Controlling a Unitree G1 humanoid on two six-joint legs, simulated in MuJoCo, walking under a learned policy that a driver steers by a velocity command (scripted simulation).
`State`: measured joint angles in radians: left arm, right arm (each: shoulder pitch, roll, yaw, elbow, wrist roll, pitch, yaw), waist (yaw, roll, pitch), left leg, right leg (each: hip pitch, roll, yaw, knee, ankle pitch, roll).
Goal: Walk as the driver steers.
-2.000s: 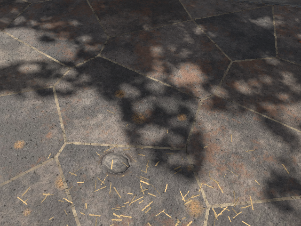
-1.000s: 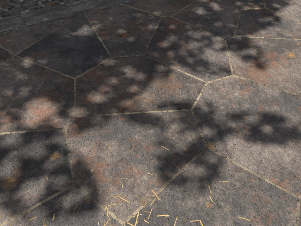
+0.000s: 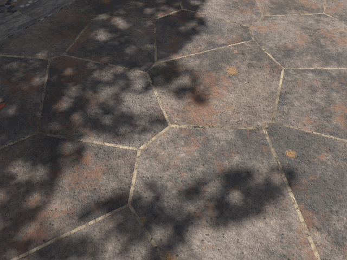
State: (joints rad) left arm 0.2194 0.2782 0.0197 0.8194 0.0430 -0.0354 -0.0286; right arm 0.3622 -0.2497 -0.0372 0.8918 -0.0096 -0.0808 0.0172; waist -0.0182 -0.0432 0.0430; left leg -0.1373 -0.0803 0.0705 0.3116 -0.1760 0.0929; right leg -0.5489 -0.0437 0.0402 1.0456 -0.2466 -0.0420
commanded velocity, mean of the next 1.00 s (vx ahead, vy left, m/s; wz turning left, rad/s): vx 0.25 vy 0.00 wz -0.01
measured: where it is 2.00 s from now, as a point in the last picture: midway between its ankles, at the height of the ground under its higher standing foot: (190, 239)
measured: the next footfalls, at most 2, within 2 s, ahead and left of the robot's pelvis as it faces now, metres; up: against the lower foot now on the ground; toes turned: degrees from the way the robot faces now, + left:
right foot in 0.22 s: +0.27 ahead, -0.11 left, +0.00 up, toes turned -1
left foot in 0.58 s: +0.18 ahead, +0.08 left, +0.00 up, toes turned +1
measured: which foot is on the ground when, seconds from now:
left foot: down 0.00-0.24, up 0.26-0.56, down 0.58-0.96, up 0.98-1.00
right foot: up 0.00-0.20, down 0.22-0.60, up 0.62-0.94, down 0.96-1.00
